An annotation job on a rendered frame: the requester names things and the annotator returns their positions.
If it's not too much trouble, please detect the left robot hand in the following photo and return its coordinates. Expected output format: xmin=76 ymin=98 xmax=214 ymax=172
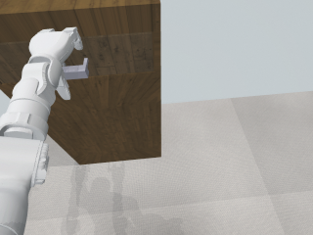
xmin=28 ymin=27 xmax=83 ymax=100

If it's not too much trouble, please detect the cabinet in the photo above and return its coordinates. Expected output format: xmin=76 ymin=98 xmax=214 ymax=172
xmin=0 ymin=0 xmax=161 ymax=165

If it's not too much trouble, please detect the robot left upper arm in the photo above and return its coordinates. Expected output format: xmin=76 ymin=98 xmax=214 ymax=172
xmin=0 ymin=136 xmax=50 ymax=235

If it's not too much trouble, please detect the drawer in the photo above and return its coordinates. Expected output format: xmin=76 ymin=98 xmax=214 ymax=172
xmin=0 ymin=31 xmax=154 ymax=83

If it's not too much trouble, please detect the handle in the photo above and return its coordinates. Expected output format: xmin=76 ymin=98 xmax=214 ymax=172
xmin=62 ymin=58 xmax=89 ymax=80

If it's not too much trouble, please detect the robot left forearm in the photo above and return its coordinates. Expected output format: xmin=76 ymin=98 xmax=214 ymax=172
xmin=0 ymin=53 xmax=63 ymax=142

